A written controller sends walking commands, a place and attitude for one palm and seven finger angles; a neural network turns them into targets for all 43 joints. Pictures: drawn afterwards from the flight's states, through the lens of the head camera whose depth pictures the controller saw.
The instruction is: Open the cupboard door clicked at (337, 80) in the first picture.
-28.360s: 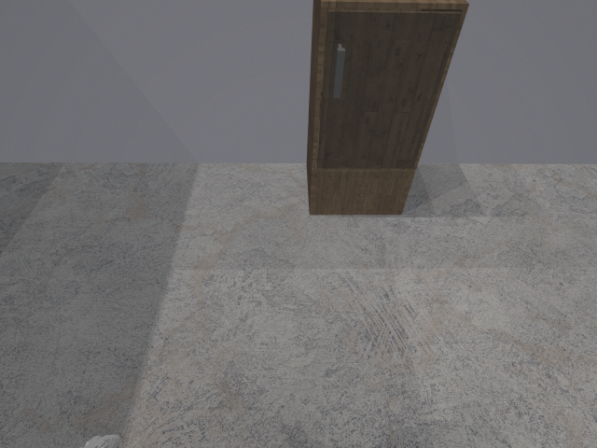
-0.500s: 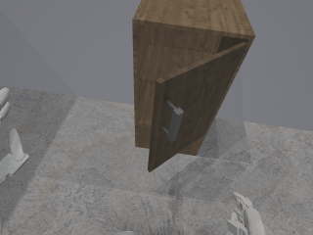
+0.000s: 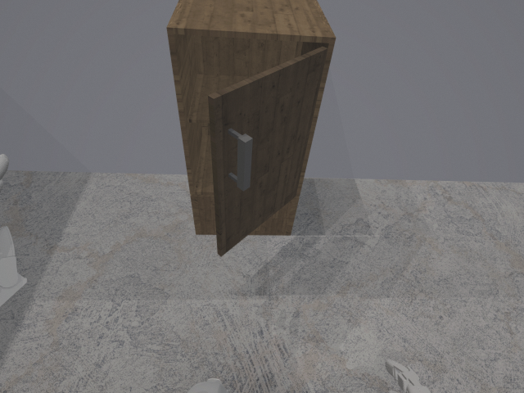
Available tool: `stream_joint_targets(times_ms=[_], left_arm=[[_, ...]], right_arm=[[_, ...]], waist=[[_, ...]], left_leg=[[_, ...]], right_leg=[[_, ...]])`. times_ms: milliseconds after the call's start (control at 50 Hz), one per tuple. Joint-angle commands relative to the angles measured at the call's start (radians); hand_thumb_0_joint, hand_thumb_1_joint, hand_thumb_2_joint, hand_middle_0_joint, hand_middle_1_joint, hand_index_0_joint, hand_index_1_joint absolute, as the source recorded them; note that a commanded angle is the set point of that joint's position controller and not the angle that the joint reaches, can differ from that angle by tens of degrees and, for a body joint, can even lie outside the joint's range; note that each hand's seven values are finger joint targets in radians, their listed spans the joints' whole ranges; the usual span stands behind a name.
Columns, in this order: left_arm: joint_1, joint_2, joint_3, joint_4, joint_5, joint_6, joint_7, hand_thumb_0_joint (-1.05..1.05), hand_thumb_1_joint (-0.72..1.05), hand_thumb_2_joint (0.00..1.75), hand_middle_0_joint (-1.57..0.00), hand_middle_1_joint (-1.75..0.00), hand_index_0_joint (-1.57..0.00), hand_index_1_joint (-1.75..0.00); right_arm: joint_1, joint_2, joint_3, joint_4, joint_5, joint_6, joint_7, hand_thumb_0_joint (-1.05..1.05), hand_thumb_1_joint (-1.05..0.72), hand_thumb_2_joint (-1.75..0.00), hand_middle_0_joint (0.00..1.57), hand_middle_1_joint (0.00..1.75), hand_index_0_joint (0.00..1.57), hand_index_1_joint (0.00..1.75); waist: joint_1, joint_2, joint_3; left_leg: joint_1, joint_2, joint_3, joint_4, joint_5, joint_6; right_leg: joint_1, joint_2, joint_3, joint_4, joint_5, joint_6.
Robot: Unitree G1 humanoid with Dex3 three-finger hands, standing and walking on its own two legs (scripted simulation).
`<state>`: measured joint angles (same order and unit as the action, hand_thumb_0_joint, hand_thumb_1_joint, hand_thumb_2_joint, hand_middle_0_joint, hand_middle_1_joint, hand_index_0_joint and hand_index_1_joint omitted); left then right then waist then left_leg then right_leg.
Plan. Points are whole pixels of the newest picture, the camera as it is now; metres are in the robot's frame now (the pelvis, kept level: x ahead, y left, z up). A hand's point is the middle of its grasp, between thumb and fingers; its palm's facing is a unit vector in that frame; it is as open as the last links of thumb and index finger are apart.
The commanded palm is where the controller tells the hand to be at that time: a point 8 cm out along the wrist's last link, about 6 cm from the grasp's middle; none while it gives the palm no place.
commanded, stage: stop stepping back and stand still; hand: left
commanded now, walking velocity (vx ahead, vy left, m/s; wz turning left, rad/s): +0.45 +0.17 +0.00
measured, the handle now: (238, 159) +0.63 +0.11 -0.03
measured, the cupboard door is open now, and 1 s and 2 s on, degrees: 45 45 45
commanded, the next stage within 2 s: let the arm hang, fingers relaxed in 1.36 s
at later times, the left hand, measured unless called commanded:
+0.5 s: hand out of the picture +0.08 +0.26 +0.19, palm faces +0.52 -0.70 -0.49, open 7.4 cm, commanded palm +0.04 +0.28 +0.19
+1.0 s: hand out of the picture +0.11 +0.27 +0.18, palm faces +0.45 -0.74 -0.49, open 7.4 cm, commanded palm +0.05 +0.31 +0.19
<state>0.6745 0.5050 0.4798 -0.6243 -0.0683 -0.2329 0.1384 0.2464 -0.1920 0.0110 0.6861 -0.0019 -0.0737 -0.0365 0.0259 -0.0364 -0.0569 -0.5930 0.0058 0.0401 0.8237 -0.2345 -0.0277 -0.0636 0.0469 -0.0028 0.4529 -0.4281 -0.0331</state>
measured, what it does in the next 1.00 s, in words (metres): steps on the spot: left foot, then right foot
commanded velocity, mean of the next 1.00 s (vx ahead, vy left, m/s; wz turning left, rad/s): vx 0.13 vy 0.03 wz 0.00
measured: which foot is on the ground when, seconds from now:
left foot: up 0.00-0.06, down 0.08-0.36, up 0.38-0.74, down 0.76-1.00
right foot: down 0.00-0.10, up 0.12-0.34, down 0.36-1.00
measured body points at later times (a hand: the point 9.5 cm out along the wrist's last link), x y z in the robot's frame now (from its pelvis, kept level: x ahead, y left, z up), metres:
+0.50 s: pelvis -0.09 -0.03 +0.01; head -0.12 -0.05 +0.46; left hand +0.04 +0.29 +0.21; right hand +0.05 -0.26 -0.10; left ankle -0.06 +0.11 -0.63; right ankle -0.08 -0.10 -0.73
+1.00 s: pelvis -0.08 +0.00 +0.00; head -0.07 -0.01 +0.45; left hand +0.08 +0.30 +0.20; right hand +0.09 -0.22 -0.09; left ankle -0.10 +0.13 -0.73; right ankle -0.06 -0.09 -0.73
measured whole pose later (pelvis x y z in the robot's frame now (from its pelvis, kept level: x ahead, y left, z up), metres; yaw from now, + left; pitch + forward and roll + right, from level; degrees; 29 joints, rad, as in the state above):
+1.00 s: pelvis -0.08 +0.00 +0.00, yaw +2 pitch -1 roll -1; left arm 0.55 0.40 0.42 -0.45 -0.04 -0.21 0.16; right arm 0.22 -0.18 0.01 0.63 0.01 -0.10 -0.04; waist -0.02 0.04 0.02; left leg -0.23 0.06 0.04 0.60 -0.34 -0.02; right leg -0.26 0.02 -0.10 0.55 -0.27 -0.05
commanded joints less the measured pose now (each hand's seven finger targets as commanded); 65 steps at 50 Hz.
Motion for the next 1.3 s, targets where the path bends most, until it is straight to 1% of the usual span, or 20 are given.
stream_joint_targets(times_ms=[0, 40, 80, 120, 160, 220, 280, 320, 340, 380, 460, 580, 660, 700, 740, 780, 860, 980, 1120, 1280], left_arm=[[-0.195, 0.1, 0.074, 0.084, 0.01, -0.002, 0.038, 0.0, 0.9, 0.9, -0.2, -0.3, -0.2, -0.3], [-0.299, 0.075, 0.014, 0.114, 0.018, 0.004, 0.036, 0.0, 0.9, 0.9, -0.2, -0.3, -0.2, -0.3], [-0.363, 0.077, -0.003, 0.074, 0.026, -0.01, 0.041, 0.0, 0.9, 0.9, -0.2, -0.3, -0.2, -0.3], [-0.354, 0.175, 0.056, -0.027, 0.04, -0.037, 0.046, 0.0, 0.9, 0.9, -0.2, -0.3, -0.2, -0.3], [-0.277, 0.148, 0.055, -0.105, 0.04, -0.033, 0.041, 0.0, 0.9, 0.9, -0.2, -0.3, -0.2, -0.3], [-0.101, 0.174, 0.128, -0.164, 0.032, -0.034, 0.055, 0.0, 0.9, 0.9, -0.2, -0.3, -0.2, -0.3], [-0.042, 0.121, 0.119, -0.099, 0.041, -0.034, 0.058, 0.0, 0.9, 0.9, -0.2, -0.3, -0.2, -0.3], [-0.057, 0.12, 0.122, -0.007, 0.05, -0.02, 0.051, 0.0, 0.9, 0.9, -0.2, -0.3, -0.2, -0.3], [-0.125, 0.115, 0.094, -0.005, 0.044, -0.011, 0.042, 0.0, 0.9, 0.9, -0.2, -0.3, -0.2, -0.3], [-0.264, 0.137, 0.127, 0.051, 0.035, -0.052, 0.009, 0.0, 0.9, 0.9, -0.2, -0.3, -0.2, -0.3], [-0.292, 0.035, -0.013, 0.208, 0.045, -0.035, -0.003, 0.0, 0.9, 0.9, -0.2, -0.3, -0.2, -0.3], [-0.363, 0.092, -0.011, 0.0, 0.067, -0.055, 0.043, 0.0, 0.9, 0.9, -0.2, -0.3, -0.2, -0.3], [-0.23, 0.126, 0.08, -0.131, 0.047, -0.047, 0.075, 0.0, 0.9, 0.9, -0.2, -0.3, -0.2, -0.3], [-0.191, 0.105, 0.088, -0.151, 0.033, -0.054, 0.08, 0.0, 0.9, 0.9, -0.2, -0.3, -0.2, -0.3], [-0.167, 0.089, 0.089, -0.148, 0.034, -0.058, 0.079, 0.0, 0.9, 0.9, -0.2, -0.3, -0.2, -0.3], [-0.133, 0.101, 0.105, -0.027, 0.034, -0.048, 0.057, 0.0, 0.9, 0.9, -0.2, -0.3, -0.2, -0.3], [-0.139, 0.059, 0.053, -0.001, 0.04, -0.035, 0.039, 0.0, 0.9, 0.9, -0.2, -0.3, -0.2, -0.3], [-0.115, 0.091, 0.071, -0.017, 0.027, -0.024, 0.04, 0.0, 0.9, 0.9, -0.2, -0.3, -0.2, -0.3], [-0.159, 0.131, 0.11, -0.162, 0.029, -0.038, 0.05, 0.0, 0.9, 0.9, -0.2, -0.3, -0.2, -0.3], [-0.104, 0.033, 0.031, 0.023, 0.028, -0.021, 0.039, 0.0, 0.9, 0.9, -0.2, -0.3, -0.2, -0.3]], right_arm=[[-0.131, -0.12, -0.035, -0.161, 0.019, -0.075, -0.047, 0.0, -0.9, -0.9, 0.2, 0.3, 0.2, 0.3], [-0.092, -0.156, -0.056, -0.141, 0.016, -0.085, -0.058, 0.0, -0.9, -0.9, 0.2, 0.3, 0.2, 0.3], [-0.076, -0.183, -0.057, -0.163, 0.016, -0.094, -0.054, 0.0, -0.9, -0.9, 0.2, 0.3, 0.2, 0.3], [-0.099, -0.148, -0.042, -0.165, -0.016, -0.124, -0.047, 0.0, -0.9, -0.9, 0.2, 0.3, 0.2, 0.3], [-0.128, -0.138, -0.051, -0.171, -0.011, -0.132, -0.031, 0.0, -0.9, -0.9, 0.2, 0.3, 0.2, 0.3], [-0.136, -0.139, -0.054, -0.195, -0.007, -0.13, -0.03, 0.0, -0.9, -0.9, 0.2, 0.3, 0.2, 0.3], [-0.124, -0.125, -0.055, -0.215, -0.011, -0.101, -0.035, 0.0, -0.9, -0.9, 0.2, 0.3, 0.2, 0.3], [-0.12, -0.102, -0.063, -0.208, -0.005, -0.073, -0.041, 0.0, -0.9, -0.9, 0.2, 0.3, 0.2, 0.3], [-0.129, -0.122, -0.075, -0.208, 0.001, -0.065, -0.039, 0.0, -0.9, -0.9, 0.2, 0.3, 0.2, 0.3], [-0.066, -0.16, -0.084, -0.126, -0.031, -0.073, -0.036, 0.0, -0.9, -0.9, 0.2, 0.3, 0.2, 0.3], [-0.105, -0.147, -0.071, -0.144, 0.002, -0.072, -0.046, 0.0, -0.9, -0.9, 0.2, 0.3, 0.2, 0.3], [-0.125, -0.135, -0.07, -0.17, -0.01, -0.119, -0.066, 0.0, -0.9, -0.9, 0.2, 0.3, 0.2, 0.3], [-0.111, -0.107, -0.058, -0.199, -0.018, -0.125, -0.072, 0.0, -0.9, -0.9, 0.2, 0.3, 0.2, 0.3], [-0.089, -0.124, -0.066, -0.21, -0.013, -0.112, -0.073, 0.0, -0.9, -0.9, 0.2, 0.3, 0.2, 0.3], [-0.08, -0.14, -0.068, -0.222, -0.004, -0.101, -0.056, 0.0, -0.9, -0.9, 0.2, 0.3, 0.2, 0.3], [-0.076, -0.129, -0.068, -0.188, -0.003, -0.102, -0.043, 0.0, -0.9, -0.9, 0.2, 0.3, 0.2, 0.3], [-0.072, -0.141, -0.059, -0.189, 0.007, -0.1, -0.031, 0.0, -0.9, -0.9, 0.2, 0.3, 0.2, 0.3], [-0.093, -0.117, -0.059, -0.21, 0.016, -0.066, -0.014, 0.0, -0.9, -0.9, 0.2, 0.3, 0.2, 0.3], [-0.141, -0.119, -0.042, -0.222, 0.0, -0.069, -0.046, 0.0, -0.9, -0.9, 0.2, 0.3, 0.2, 0.3], [-0.103, -0.132, -0.056, -0.205, 0.013, -0.074, -0.035, 0.0, -0.9, -0.9, 0.2, 0.3, 0.2, 0.3]], waist=[[-0.045, -0.041, 0.03], [-0.075, 0.033, 0.024], [-0.072, 0.234, 0.009], [-0.051, 0.201, 0.015], [-0.03, 0.09, 0.043], [0.0, 0.301, 0.004], [-0.01, 0.371, 0.027], [0.002, -0.017, 0.081], [-0.005, -0.291, 0.113], [-0.071, -0.111, 0.091], [-0.053, -0.009, 0.113], [-0.019, -0.183, 0.04], [-0.01, -0.071, -0.037], [-0.03, 0.113, -0.061], [-0.028, 0.325, -0.048], [-0.037, 0.278, -0.007], [-0.043, 0.22, 0.055], [-0.041, -0.148, -0.031], [-0.012, 0.244, -0.01], [-0.034, 0.066, -0.031]], left_leg=[[0.26, -0.019, 0.047, -0.189, -0.011, 0.049], [0.453, -0.019, 0.014, -0.334, -0.016, 0.097], [0.553, 0.233, -0.398, -0.446, 0.01, 0.248], [0.463, 0.337, -0.639, -0.612, -0.129, 0.289], [0.199, 0.273, -0.483, -0.697, -0.372, 0.22], [-0.022, 0.159, -0.196, -0.725, -0.475, 0.128], [-0.185, 0.127, -0.12, -0.63, -0.559, 0.086], [-0.232, 0.005, -0.001, -0.106, -0.434, 0.044], [-0.23, -0.042, -0.025, 0.317, -0.298, 0.025], [-0.121, 0.017, -0.096, 0.505, -0.056, 0.002], [-0.094, 0.046, -0.045, 0.392, 0.064, 0.016], [0.11, 0.02, 0.067, -0.083, -0.055, 0.053], [0.331, -0.011, 0.093, -0.356, -0.055, 0.059], [0.472, 0.055, -0.011, -0.477, -0.032, 0.081], [0.591, 0.278, -0.29, -0.478, 0.279, 0.169], [0.489, 0.278, -0.234, -0.488, 0.36, 0.162], [0.325, 0.173, -0.063, -0.365, 0.338, 0.095], [0.205, 0.027, -0.017, -0.158, -0.158, 0.022], [0.363, 0.165, -0.158, -0.52, 0.202, 0.072], [0.331, 0.091, -0.055, -0.42, 0.203, 0.032]], right_leg=[[-0.139, -0.233, 0.088, -0.028, 0.697, -0.04], [-0.24, -0.195, 0.05, 0.137, 0.532, 0.014], [-0.438, -0.058, -0.006, 0.408, 0.114, 0.09], [-0.496, -0.056, 0.059, 0.631, -0.138, 0.036], [-0.299, -0.071, 0.039, 0.589, -0.071, 0.019], [-0.004, -0.016, -0.106, 0.395, -0.017, 0.01], [0.162, 0.008, -0.166, 0.235, -0.06, -0.012], [0.053, -0.155, 0.143, -0.1, -0.219, -0.09], [-0.179, -0.438, 0.631, -0.356, -0.46, -0.182], [-0.341, -0.407, 0.421, -0.316, -0.249, -0.139], [-0.327, -0.298, 0.258, -0.3, -0.266, -0.06], [-0.142, -0.295, 0.192, -0.292, -0.135, -0.059], [-0.091, -0.269, 0.147, -0.168, -0.002, -0.094], [-0.145, -0.184, 0.094, 0.007, 0.107, -0.035], [-0.361, -0.064, -0.045, 0.245, 0.059, 0.029], [-0.353, -0.054, -0.057, 0.267, -0.065, 0.035], [-0.112, -0.046, -0.081, 0.002, 0.267, 0.035], [0.016, -0.3, 0.228, -0.092, 0.622, -0.082], [-0.102, -0.071, -0.016, 0.069, 0.258, 0.042], [-0.009, -0.115, 0.043, -0.03, 0.495, 0.025]])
